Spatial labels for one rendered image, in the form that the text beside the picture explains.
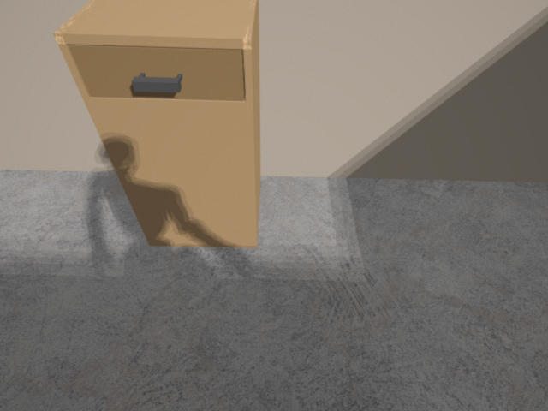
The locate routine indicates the handle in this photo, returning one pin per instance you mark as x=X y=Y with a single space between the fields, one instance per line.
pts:
x=156 y=84

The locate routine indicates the cabinet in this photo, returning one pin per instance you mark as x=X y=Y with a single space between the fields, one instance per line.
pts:
x=189 y=167

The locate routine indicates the drawer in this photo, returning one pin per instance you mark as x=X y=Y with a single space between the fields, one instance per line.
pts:
x=207 y=73

